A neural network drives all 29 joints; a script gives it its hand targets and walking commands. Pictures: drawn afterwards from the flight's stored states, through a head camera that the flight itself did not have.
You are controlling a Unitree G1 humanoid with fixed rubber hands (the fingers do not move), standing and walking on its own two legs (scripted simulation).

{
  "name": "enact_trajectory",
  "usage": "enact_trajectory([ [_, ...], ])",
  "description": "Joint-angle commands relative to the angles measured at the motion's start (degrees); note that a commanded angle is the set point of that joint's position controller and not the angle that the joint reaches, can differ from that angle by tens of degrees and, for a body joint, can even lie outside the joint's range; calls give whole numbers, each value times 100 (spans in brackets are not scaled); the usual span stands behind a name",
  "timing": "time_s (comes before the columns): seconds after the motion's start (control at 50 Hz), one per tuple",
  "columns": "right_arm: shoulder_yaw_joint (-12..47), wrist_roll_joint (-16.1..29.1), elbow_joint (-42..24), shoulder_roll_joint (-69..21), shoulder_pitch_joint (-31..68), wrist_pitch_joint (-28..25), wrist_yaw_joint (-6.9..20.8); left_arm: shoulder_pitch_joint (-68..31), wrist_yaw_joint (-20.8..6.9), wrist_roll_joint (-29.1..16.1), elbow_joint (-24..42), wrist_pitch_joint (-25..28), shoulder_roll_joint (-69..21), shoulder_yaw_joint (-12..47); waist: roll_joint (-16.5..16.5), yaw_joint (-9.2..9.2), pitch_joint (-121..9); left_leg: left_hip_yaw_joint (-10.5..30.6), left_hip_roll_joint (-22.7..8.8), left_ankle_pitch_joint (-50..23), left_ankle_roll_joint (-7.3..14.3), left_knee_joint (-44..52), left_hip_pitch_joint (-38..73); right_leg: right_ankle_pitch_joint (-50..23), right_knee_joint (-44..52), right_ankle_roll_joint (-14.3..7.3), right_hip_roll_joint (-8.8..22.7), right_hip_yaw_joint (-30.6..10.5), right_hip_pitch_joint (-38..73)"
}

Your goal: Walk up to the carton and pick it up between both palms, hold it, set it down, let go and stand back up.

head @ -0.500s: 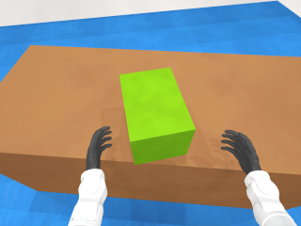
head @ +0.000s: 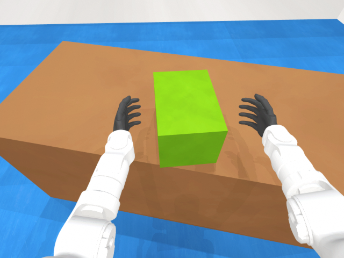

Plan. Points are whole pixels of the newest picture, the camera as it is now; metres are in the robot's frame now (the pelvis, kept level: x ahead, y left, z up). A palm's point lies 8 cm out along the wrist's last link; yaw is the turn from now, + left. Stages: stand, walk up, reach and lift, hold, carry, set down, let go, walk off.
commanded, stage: reach and lift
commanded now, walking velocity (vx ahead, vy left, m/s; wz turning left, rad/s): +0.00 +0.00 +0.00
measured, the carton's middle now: (184, 117) +0.53 +0.05 -0.05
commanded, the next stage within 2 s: none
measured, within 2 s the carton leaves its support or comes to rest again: neither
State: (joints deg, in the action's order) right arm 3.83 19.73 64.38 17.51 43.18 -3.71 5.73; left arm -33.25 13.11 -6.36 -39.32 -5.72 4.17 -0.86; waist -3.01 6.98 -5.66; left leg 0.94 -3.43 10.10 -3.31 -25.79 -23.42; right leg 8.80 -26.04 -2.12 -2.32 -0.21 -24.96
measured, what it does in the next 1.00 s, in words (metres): stands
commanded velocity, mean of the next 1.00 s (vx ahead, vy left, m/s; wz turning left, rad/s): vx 0.00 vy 0.00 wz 0.00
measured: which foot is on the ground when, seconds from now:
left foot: down 0.00-1.00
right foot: down 0.00-1.00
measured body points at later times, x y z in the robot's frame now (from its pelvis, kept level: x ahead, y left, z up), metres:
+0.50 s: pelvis +0.05 +0.01 +0.00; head +0.11 +0.01 +0.45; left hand +0.46 +0.23 +0.08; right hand +0.54 -0.15 +0.12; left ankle +0.03 +0.16 -0.74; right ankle +0.04 -0.09 -0.74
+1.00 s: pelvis +0.04 +0.02 +0.00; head +0.14 +0.01 +0.44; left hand +0.46 +0.22 +0.05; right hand +0.54 -0.12 +0.06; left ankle +0.03 +0.16 -0.74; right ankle +0.04 -0.09 -0.74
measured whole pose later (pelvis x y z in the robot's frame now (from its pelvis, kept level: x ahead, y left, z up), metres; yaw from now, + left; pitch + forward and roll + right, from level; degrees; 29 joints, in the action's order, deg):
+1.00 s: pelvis +0.04 +0.02 +0.00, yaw -1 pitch +21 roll -1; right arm 4.4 16.3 77.1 18.0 57.2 -15.0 1.4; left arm -45.2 10.0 -0.4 -58.3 10.4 0.2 -11.8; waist 1.6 9.6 -11.3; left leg -1.4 -3.7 12.1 -1.7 -26.6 -35.8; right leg 8.0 -21.7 -0.2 -1.9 -0.6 -35.0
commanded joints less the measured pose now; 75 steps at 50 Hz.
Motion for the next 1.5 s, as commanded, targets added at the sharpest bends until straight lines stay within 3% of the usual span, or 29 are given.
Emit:
enact_trajectory([
  [0.0, -493, -276, -352, 1005, 2567, -19, -341, -2857, 55, -138, -46, 82, 472, -30, 400, -183, -2511, -492, 402, 159, 196, 164, 338, 583, 553, 124, 9, 57, 831],
  [0.06, -452, -337, -416, 1146, 3147, -70, -452, -3113, 26, -204, -324, 183, 676, -215, -28, -78, -3053, -476, 386, -360, 187, 73, 350, -96, 366, 225, -54, 163, 1078],
  [0.14, 8, -14, -490, 1205, 3401, -213, -459, -3146, -69, -189, -559, 451, 774, -489, -366, 159, -3266, -460, 347, -1217, 127, -61, 333, -1056, 218, 265, -127, 191, 1504],
  [0.22, 522, 276, 270, 1138, 2951, -153, -400, -2469, -391, 33, -1214, 527, 760, -662, -696, 235, -2659, -429, 359, -1662, 133, 123, 386, -1885, 251, 318, -128, 98, 1949],
  [0.24, 591, 395, 320, 1262, 3200, -150, -388, -2708, -452, 91, -1072, 525, 731, -678, -647, 138, -2547, -423, 385, -1647, 117, 89, 350, -1956, 266, 329, -97, 57, 1995],
  [0.28, 712, 467, 283, 1201, 3278, -211, -339, -2707, -569, 123, -974, 583, 795, -734, -629, 252, -2516, -456, 402, -1826, 111, 188, 288, -2262, 264, 338, -74, 31, 2167],
  [0.42, 695, 661, 76, 1160, 3831, -466, -222, -3628, -518, -256, -371, 1009, 949, -439, -170, 191, -3394, -548, 415, -2348, -35, 16, 212, -3065, 111, 314, -27, 110, 2210],
  [0.48, 534, 571, 376, 1221, 3707, -460, -267, -3543, -503, -126, -352, 1015, 829, -421, 101, -33, -3785, -494, 394, -2416, -56, -22, 18, -3779, -40, 342, 25, 109, 2503],
  [0.56, 208, 261, 820, 1242, 3511, -508, -264, -3221, -507, 281, -457, 881, 499, -493, 502, -46, -3925, -491, 372, -2927, -177, -155, 593, -3670, 81, 240, -61, 224, 1989],
  [0.62, 76, 40, 908, 1162, 3185, -671, -316, -2743, -503, 543, -544, 841, 261, -626, 517, -72, -3820, -462, 340, -3378, -234, -251, 859, -3770, 187, 233, -150, 281, 1808],
  [0.66, -75, -131, 712, 1120, 3162, -822, -333, -2570, -485, 630, -351, 934, 110, -694, 381, -120, -3870, -428, 296, -3667, -273, -274, 1085, -3699, 275, 245, -242, 336, 1660],
  [0.74, -160, -414, 607, 812, 3207, -1070, -404, -2427, -521, 920, -528, 1114, -63, -1039, 114, 83, -3588, -416, 314, -3509, -168, -230, 780, -3810, 219, 261, -154, 214, 1690],
  [0.78, -148, -487, 331, 693, 3451, -1190, -432, -2839, -471, 918, -451, 1352, -12, -1124, -108, 126, -3737, -443, 334, -3305, -154, -214, 373, -3906, 101, 305, -126, 193, 1929],
  [0.8, -167, -478, 272, 624, 3583, -1268, -448, -2910, -440, 841, -524, 1490, 75, -1203, -264, 261, -3868, -478, 335, -3305, -142, -208, 199, -3980, -22, 317, -113, 154, 1961],
  [0.84, -69, -402, 136, 695, 3767, -1355, -476, -3191, -356, 681, -577, 1696, 170, -1200, -411, 252, -4089, -502, 332, -3303, -139, -224, 28, -4132, -151, 376, -100, 138, 2121],
  [0.86, 21, -329, 146, 661, 3925, -1350, -464, -3338, -321, 682, -786, 1740, 153, -1160, -275, 344, -4136, -548, 335, -3173, -147, -269, -127, -4007, -205, 340, -84, 107, 2128],
  [0.98, -84, -392, 1000, 769, 4057, -1223, -405, -3778, -227, 333, -1648, 1933, 194, -942, -322, 153, -4302, -520, 232, -2630, -160, -440, -11, -2199, -73, 239, -182, 208, 754],
  [1.04, -176, -476, 1405, 1008, 3973, -1205, -415, -3513, -238, 304, -2279, 1859, 252, -874, -344, 169, -4217, -511, 208, -2542, -170, -539, 13, -1897, -29, 221, -235, 272, 342],
  [1.12, -305, -625, 1837, 834, 3890, -1184, -363, -3705, -321, 315, -2634, 1891, 89, -632, -237, 52, -3732, -547, 267, -1901, -110, -502, -159, -1187, 51, 204, -193, 243, 44],
  [1.16, -391, -742, 1662, 803, 4035, -1206, -314, -3938, -318, 228, -2624, 2014, 270, -656, -245, 68, -3795, -523, 239, -1435, -49, -374, -509, -679, 56, 170, -120, 185, 92],
  [1.18, -384, -788, 2054, 673, 3966, -1230, -293, -3942, -299, 124, -2948, 2126, 218, -535, -248, 36, -3507, -550, 223, -1176, -39, -446, -838, -400, -45, 158, -83, 215, -107],
  [1.2, -498, -828, 1794, 605, 4080, -1260, -295, -4241, -242, 45, -2615, 2234, 279, -489, -248, 77, -3680, -543, 254, -972, -14, -363, -917, -166, -56, 155, -75, 168, -124],
  [1.24, -416, -805, 1956, 535, 4087, -1274, -303, -4373, -179, -122, -3082, 2428, 527, -426, -161, 76, -3714, -630, 271, -564, 39, -576, -1429, 168, -285, 182, 12, 130, -299],
  [1.28, -475, -622, 1117, 636, 4598, -1304, -337, -5008, -65, -325, -2455, 2524, 758, -400, 28, 160, -4709, -703, 303, -652, 7, -660, -1380, 2, -396, 188, 28, 124, -168],
  [1.3, -421, -563, 1438, 611, 4603, -1250, -341, -5016, -54, -482, -2816, 2546, 764, -266, 19, 99, -4610, -671, 276, -512, 26, -830, -1670, 171, -556, 179, 69, 110, -339],
  [1.32, -481, -589, 1507, 683, 4710, -1187, -336, -5170, -41, -494, -3003, 2513, 907, -260, 67, 216, -4581, -708, 258, -301, 13, -779, -1825, 419, -582, 201, 62, 109, -374],
  [1.34, -441, -586, 1217, 663, 4707, -1184, -330, -5274, -10, -556, -2810, 2526, 959, -217, 142, 254, -4991, -724, 298, -501, 11, -881, -1725, 185, -633, 195, 59, 130, -262],
  [1.4, -472, -601, 1670, 695, 4589, -1052, -310, -5003, -71, -367, -3178, 2390, 923, -238, 133, 194, -4838, -703, 313, -587, 2, -929, -1660, -199, -755, 234, 38, 183, -191],
  [1.48, -336, -595, 1681, 542, 4388, -1271, -327, -4359, -281, -123, -3367, 2360, 628, -410, -143, 227, -4917, -637, 317, -1368, -2, -1063, -1666, -1431, -904, 311, 19, 141, 362],
])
